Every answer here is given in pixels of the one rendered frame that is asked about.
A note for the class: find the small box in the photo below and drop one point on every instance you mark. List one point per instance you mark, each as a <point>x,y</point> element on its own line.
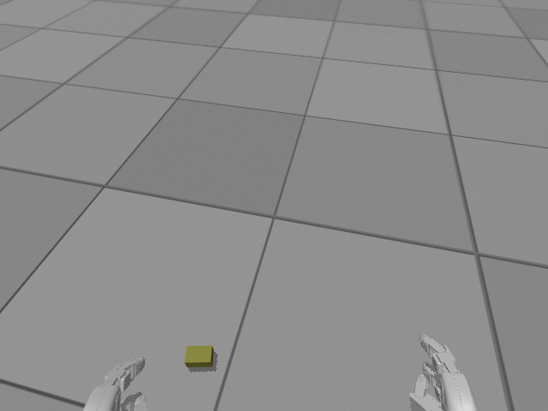
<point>199,356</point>

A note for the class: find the left robot hand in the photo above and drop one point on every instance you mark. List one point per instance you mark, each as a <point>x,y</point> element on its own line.
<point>107,397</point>

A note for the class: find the right robot hand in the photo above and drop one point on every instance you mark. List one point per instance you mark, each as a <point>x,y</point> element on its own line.
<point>452,388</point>

